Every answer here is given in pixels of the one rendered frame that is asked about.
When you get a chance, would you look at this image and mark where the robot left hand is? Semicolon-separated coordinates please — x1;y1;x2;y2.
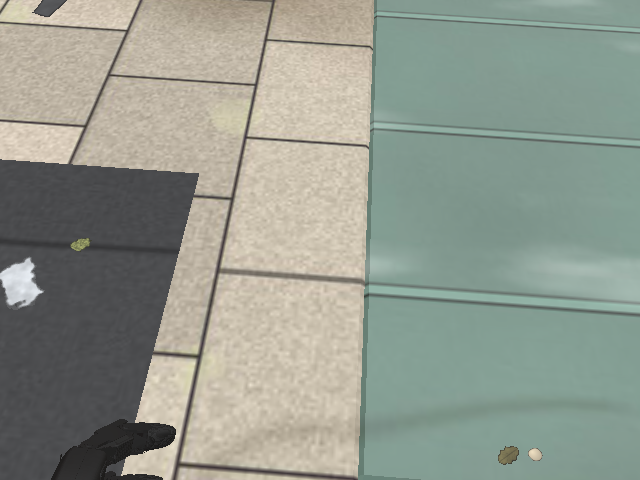
51;419;176;480

